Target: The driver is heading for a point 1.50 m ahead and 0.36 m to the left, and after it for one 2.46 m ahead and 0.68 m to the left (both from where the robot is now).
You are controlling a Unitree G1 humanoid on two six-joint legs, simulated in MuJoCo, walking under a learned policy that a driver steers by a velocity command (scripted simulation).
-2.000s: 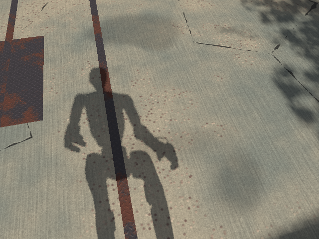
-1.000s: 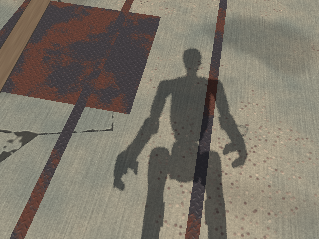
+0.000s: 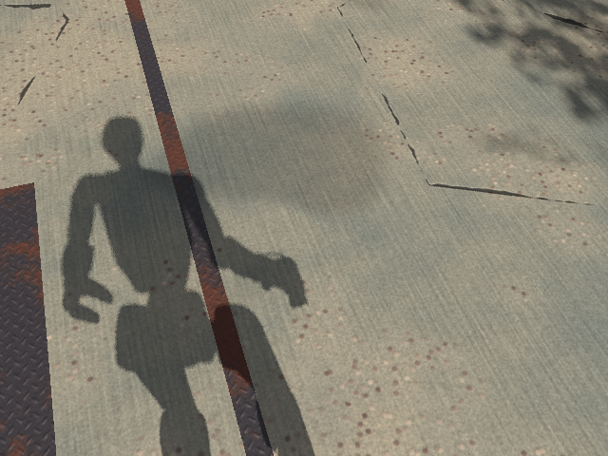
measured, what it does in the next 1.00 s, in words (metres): steps on the spot: right foot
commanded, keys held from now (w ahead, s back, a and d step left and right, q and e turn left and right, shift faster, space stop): no key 1.00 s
